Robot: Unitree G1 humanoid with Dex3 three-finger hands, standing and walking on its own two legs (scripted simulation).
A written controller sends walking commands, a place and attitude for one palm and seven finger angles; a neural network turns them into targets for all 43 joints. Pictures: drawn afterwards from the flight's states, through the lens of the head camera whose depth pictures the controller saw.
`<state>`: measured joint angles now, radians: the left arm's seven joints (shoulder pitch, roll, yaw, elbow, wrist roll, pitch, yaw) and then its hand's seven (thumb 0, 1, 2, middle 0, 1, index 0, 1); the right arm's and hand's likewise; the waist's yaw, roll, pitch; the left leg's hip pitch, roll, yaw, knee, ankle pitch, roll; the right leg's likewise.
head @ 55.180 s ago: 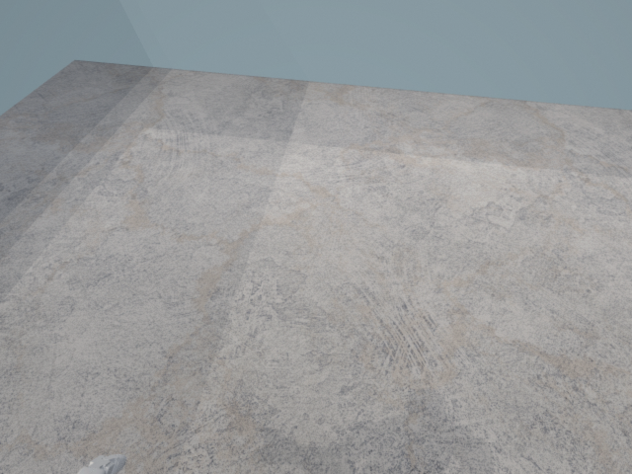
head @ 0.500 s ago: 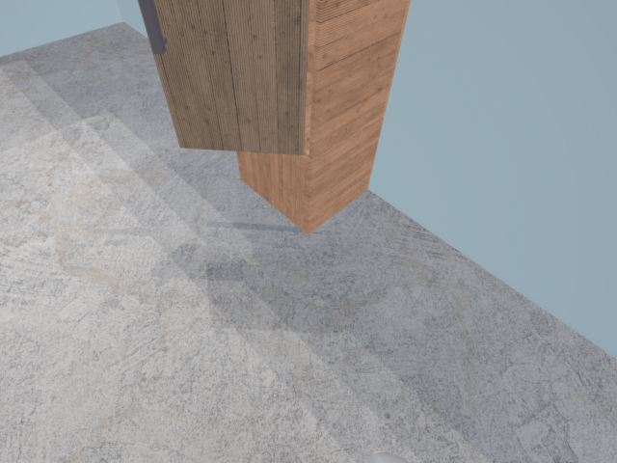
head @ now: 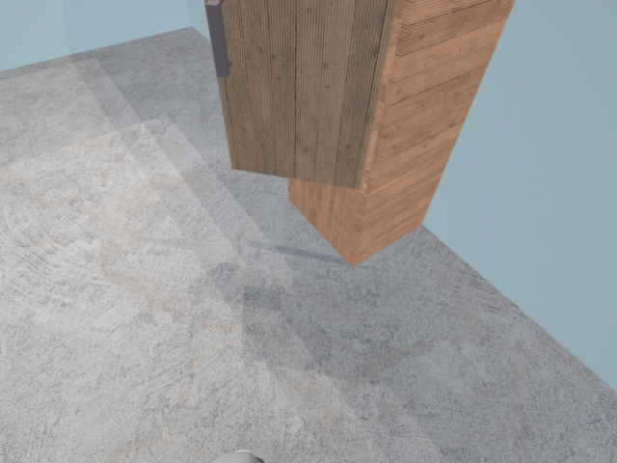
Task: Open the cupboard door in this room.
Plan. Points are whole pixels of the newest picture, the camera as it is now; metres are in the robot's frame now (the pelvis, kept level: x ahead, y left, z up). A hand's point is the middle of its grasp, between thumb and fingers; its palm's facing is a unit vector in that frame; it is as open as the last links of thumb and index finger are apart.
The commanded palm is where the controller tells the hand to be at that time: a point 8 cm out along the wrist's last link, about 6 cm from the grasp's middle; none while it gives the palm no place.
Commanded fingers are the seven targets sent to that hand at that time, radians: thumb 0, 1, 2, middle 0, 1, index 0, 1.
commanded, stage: take the last steps up to it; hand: left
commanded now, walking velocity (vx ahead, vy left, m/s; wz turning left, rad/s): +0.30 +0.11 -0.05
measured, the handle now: (222, 37) +0.92 +0.29 +0.09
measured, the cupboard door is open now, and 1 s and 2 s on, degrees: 43 43 43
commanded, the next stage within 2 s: come to a stop and stand still in 0.66 s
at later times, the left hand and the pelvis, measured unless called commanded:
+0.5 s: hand (196, 372) +0.26 +0.21 -0.15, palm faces +0.03 -0.97 -0.23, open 7.2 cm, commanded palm none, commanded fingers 0.00 0.90 0.90 -0.20 -0.30 -0.20 -0.30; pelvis +0.18 +0.03 +0.00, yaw -2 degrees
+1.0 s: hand (171, 312) +0.38 +0.29 -0.18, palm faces -0.03 -0.98 -0.19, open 7.4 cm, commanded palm none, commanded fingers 0.00 0.90 0.90 -0.20 -0.30 -0.20 -0.30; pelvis +0.34 +0.11 +0.00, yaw -5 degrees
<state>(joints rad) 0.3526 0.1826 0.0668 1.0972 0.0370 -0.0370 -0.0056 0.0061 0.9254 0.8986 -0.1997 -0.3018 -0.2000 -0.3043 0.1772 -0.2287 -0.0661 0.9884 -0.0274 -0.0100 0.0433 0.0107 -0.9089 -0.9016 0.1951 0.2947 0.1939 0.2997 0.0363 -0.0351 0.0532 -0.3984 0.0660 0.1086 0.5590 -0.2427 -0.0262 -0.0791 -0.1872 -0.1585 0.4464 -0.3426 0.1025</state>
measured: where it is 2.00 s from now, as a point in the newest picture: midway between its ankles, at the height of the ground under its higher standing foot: (293, 421)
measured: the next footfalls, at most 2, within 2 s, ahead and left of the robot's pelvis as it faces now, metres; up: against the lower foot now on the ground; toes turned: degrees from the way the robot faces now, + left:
left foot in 0.02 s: +0.13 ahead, +0.14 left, +0.00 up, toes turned +7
right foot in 0.36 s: +0.23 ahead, -0.07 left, +0.00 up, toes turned -10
